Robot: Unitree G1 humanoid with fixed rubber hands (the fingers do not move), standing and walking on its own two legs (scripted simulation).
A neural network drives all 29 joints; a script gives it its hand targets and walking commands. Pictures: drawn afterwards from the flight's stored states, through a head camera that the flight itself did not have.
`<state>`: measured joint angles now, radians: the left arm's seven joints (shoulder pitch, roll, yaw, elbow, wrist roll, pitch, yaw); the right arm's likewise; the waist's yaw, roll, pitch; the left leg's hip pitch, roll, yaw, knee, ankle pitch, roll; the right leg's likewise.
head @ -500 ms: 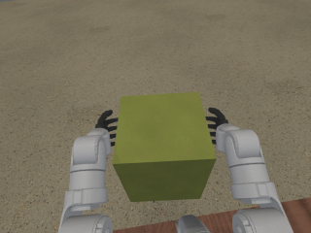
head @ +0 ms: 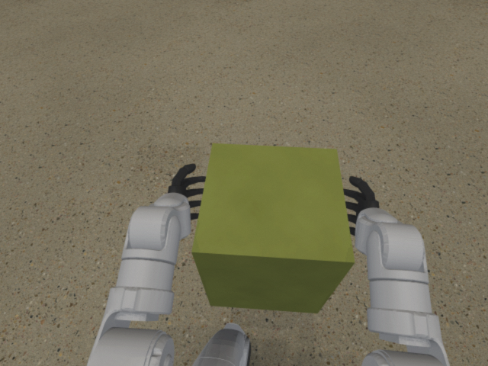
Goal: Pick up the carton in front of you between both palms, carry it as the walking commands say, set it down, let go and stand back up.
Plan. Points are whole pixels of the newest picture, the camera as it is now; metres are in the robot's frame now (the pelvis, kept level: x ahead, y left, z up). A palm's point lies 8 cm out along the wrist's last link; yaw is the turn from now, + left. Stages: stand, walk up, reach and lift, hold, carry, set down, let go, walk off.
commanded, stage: carry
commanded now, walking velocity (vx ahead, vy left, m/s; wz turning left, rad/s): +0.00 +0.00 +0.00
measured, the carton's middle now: (268, 233) +0.35 +0.04 -0.02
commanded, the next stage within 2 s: none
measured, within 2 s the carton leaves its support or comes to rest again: neither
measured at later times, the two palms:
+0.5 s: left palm (237, 115) +0.66 +0.15 -0.01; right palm (362, 122) +0.67 -0.15 -0.01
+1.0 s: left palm (229, 86) +0.71 +0.17 +0.04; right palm (355, 93) +0.71 -0.13 +0.04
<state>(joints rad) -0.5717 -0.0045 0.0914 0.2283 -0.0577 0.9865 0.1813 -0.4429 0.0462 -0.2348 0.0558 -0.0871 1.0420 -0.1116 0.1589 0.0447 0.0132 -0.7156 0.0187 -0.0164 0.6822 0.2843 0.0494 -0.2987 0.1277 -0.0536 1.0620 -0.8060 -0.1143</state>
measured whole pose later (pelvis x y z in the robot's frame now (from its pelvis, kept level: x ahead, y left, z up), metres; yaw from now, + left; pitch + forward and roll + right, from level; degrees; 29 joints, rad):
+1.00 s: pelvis +0.37 +0.01 -0.08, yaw +3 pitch +3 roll +0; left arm -0.64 0.01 0.16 0.24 0.05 1.17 0.12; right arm -0.61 0.00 -0.16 0.21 -0.06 1.19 -0.14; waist 0.00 0.01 -0.10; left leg -0.26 0.00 0.06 0.61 -0.40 0.03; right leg -0.37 0.00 -0.04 0.62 -0.30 -0.02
